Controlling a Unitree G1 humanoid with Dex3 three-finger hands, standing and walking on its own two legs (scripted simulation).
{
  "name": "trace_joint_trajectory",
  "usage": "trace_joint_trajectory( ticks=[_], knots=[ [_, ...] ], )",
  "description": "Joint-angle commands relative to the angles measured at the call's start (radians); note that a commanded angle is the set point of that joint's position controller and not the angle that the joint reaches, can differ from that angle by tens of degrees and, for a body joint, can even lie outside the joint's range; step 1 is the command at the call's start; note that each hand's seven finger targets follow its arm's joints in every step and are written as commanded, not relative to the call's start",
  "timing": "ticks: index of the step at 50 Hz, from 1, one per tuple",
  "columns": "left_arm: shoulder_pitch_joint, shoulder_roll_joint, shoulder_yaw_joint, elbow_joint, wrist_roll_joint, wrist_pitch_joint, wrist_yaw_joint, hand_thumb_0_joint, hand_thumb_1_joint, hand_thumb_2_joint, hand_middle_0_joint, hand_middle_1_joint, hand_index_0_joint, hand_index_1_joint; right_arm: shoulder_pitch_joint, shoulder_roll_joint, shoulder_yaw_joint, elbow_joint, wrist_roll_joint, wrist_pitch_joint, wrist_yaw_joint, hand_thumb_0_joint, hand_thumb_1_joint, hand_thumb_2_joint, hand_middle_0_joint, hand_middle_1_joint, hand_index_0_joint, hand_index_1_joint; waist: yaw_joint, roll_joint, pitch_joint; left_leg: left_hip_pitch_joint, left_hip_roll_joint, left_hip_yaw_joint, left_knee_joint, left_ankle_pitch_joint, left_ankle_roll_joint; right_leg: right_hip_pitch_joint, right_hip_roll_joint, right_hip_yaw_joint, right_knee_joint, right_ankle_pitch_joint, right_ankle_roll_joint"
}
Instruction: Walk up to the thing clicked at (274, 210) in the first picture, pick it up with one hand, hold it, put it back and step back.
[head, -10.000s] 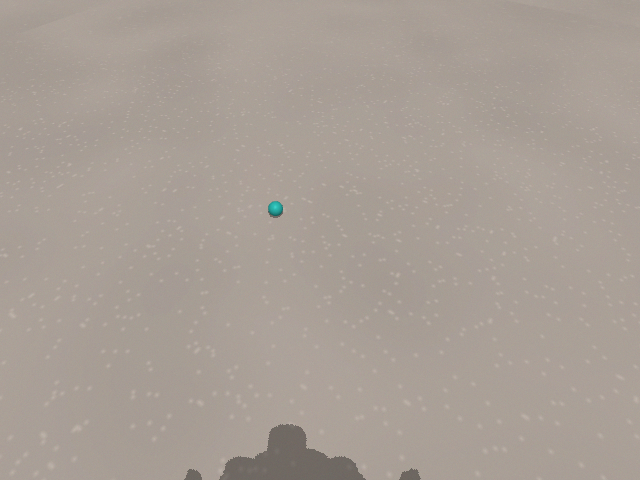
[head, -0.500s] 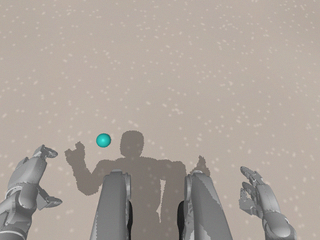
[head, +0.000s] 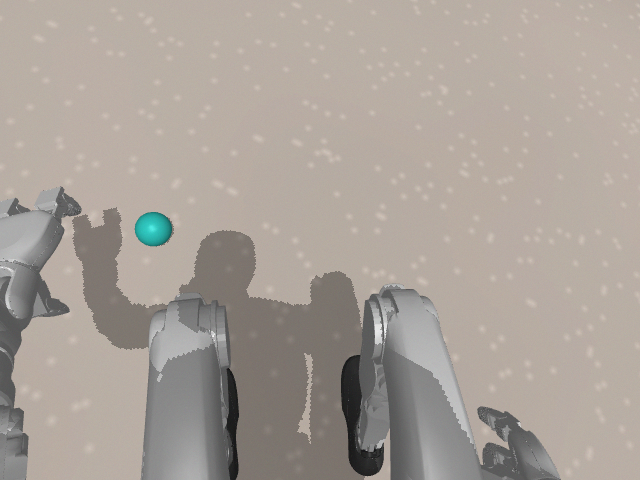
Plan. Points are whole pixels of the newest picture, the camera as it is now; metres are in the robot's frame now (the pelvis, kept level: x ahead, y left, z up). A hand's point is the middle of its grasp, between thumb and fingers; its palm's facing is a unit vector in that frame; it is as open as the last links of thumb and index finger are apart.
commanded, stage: rise first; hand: left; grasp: from above
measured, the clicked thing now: (153, 229) +0.48 +0.27 -0.36
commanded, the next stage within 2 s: approach in 1.10 s
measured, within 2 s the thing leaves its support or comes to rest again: neither
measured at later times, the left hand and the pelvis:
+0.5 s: hand (76, 247) +0.41 +0.33 -0.21, palm faces -0.46 -0.07 -0.89, open 14.1 cm; pelvis +0.01 +0.00 -0.05, yaw -1 degrees
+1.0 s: hand (92, 241) +0.42 +0.32 -0.24, palm faces -0.45 -0.08 -0.89, open 14.2 cm; pelvis +0.01 +0.00 -0.06, yaw -2 degrees
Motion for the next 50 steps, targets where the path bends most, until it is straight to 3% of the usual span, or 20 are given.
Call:
trace_joint_trajectory(
  ticks=[1, 3, 5, 8, 16, 22, 28, 33, 36, 39, 48, 50],
  knots=[
    [-0.274, 0.313, 0.064, -0.087, 0.048, -0.032, 0.095, 0.0, -0.555, 1.034, -0.067, -0.979, -0.059, -0.987, 0.117, -0.22, -0.062, -0.047, -0.016, -0.008, 0.003, 0.0, -0.894, -0.901, 0.2, 0.3, 0.2, 0.3, -0.001, 0.185, -0.598, 0.49, -0.041, 0.035, -0.25, 0.022, 0.023, 0.188, 0.038, -0.074, -0.196, 0.054, -0.059],
    [-0.31, 0.335, 0.069, -0.07, 0.077, -0.03, 0.117, 0.0, -0.549, 1.024, -0.069, -0.974, -0.062, -0.98, 0.124, -0.222, -0.06, -0.037, -0.024, -0.002, 0.005, 0.0, -0.897, -0.902, 0.2, 0.3, 0.2, 0.3, 0.001, 0.204, -0.627, 0.508, -0.042, 0.045, -0.223, 0.07, 0.021, 0.18, 0.037, -0.072, -0.182, 0.089, -0.06],
    [-0.311, 0.321, 0.053, -0.008, 0.099, -0.025, 0.131, 0.0, -0.553, 1.028, -0.073, -0.965, -0.062, -0.975, 0.124, -0.225, -0.057, -0.027, -0.033, 0.002, 0.01, 0.0, -0.899, -0.902, 0.2, 0.3, 0.2, 0.3, -0.015, 0.197, -0.583, 0.477, -0.042, 0.043, -0.21, 0.06, 0.023, 0.152, 0.037, -0.077, -0.171, 0.084, -0.059],
    [-0.36, 0.337, 0.051, 0.007, 0.136, -0.024, 0.153, 0.0, -0.543, 1.013, -0.079, -0.958, -0.07, -0.966, 0.125, -0.22, -0.056, -0.022, -0.045, 0.005, 0.015, 0.0, -0.899, -0.902, 0.2, 0.3, 0.2, 0.3, -0.016, 0.219, -0.599, 0.448, -0.047, 0.059, -0.187, 0.043, 0.025, 0.153, 0.041, -0.076, -0.164, 0.068, -0.06],
    [-0.399, 0.341, 0.04, 0.073, 0.187, -0.024, 0.189, 0.0, -0.536, 0.997, -0.075, -0.977, -0.072, -0.978, 0.122, -0.229, -0.056, 0.0, -0.062, 0.007, 0.025, 0.0, -0.9, -0.901, 0.2, 0.3, 0.2, 0.3, -0.033, 0.214, -0.598, 0.437, -0.044, 0.044, -0.148, 0.041, 0.025, 0.093, 0.042, -0.09, -0.116, 0.071, -0.057],
    [-0.42, 0.361, 0.048, 0.094, 0.223, -0.039, 0.219, 0.0, -0.533, 0.989, -0.082, -0.982, -0.081, -0.981, 0.129, -0.222, -0.051, 0.015, -0.079, 0.011, 0.031, 0.0, -0.904, -0.902, 0.2, 0.3, 0.2, 0.3, -0.041, 0.204, -0.627, 0.417, -0.047, 0.059, -0.099, 0.112, 0.03, 0.123, 0.048, -0.089, -0.09, 0.129, -0.055],
    [-0.429, 0.357, 0.054, 0.125, 0.233, -0.045, 0.242, 0.0, -0.549, 1.0, -0.071, -1.0, -0.07, -1.0, 0.135, -0.221, -0.049, 0.028, -0.097, 0.015, 0.037, 0.0, -0.906, -0.902, 0.2, 0.3, 0.2, 0.3, -0.055, 0.209, -0.625, 0.406, -0.047, 0.064, -0.068, 0.147, 0.031, 0.122, 0.05, -0.091, -0.072, 0.161, -0.05],
    [-0.44, 0.352, 0.055, 0.14, 0.235, -0.037, 0.261, 0.0, -0.561, 1.012, -0.06, -1.01, -0.059, -1.01, 0.131, -0.22, -0.049, 0.032, -0.1, 0.012, 0.038, 0.0, -0.903, -0.901, 0.2, 0.3, 0.2, 0.3, -0.047, 0.242, -0.619, 0.404, -0.046, 0.059, -0.072, 0.117, 0.027, 0.086, 0.047, -0.094, -0.047, 0.132, -0.053],
    [-0.457, 0.351, 0.046, 0.153, 0.239, -0.031, 0.267, 0.0, -0.558, 1.009, -0.061, -1.013, -0.06, -1.013, 0.133, -0.224, -0.049, 0.03, -0.103, 0.009, 0.041, 0.0, -0.903, -0.901, 0.2, 0.3, 0.2, 0.3, -0.069, 0.226, -0.612, 0.393, -0.044, 0.055, -0.059, 0.122, 0.029, 0.082, 0.049, -0.097, -0.047, 0.145, -0.053],
    [-0.455, 0.368, 0.066, 0.137, 0.228, -0.027, 0.274, 0.0, -0.544, 0.996, -0.067, -1.014, -0.07, -1.01, 0.14, -0.229, -0.052, 0.032, -0.105, 0.007, 0.043, 0.0, -0.905, -0.902, 0.2, 0.3, 0.2, 0.3, -0.063, 0.222, -0.634, 0.394, -0.043, 0.06, -0.048, 0.144, 0.031, 0.101, 0.048, -0.094, -0.041, 0.166, -0.048],
    [-0.442, 0.369, 0.071, 0.171, 0.229, -0.025, 0.28, 0.0, -0.547, 0.994, -0.062, -1.03, -0.068, -1.023, 0.135, -0.226, -0.037, 0.032, -0.116, 0.007, 0.049, 0.0, -0.905, -0.902, 0.2, 0.3, 0.2, 0.3, -0.067, 0.235, -0.619, 0.361, -0.048, 0.067, -0.03, 0.148, 0.033, 0.11, 0.048, -0.092, -0.028, 0.172, -0.046],
    [-0.459, 0.369, 0.062, 0.184, 0.232, -0.027, 0.281, 0.0, -0.55, 1.001, -0.069, -1.02, -0.07, -1.018, 0.136, -0.229, -0.034, 0.034, -0.116, 0.007, 0.05, 0.0, -0.905, -0.902, 0.2, 0.3, 0.2, 0.3, -0.081, 0.217, -0.596, 0.333, -0.051, 0.068, -0.024, 0.126, 0.036, 0.102, 0.048, -0.092, -0.03, 0.158, -0.049]
  ],
)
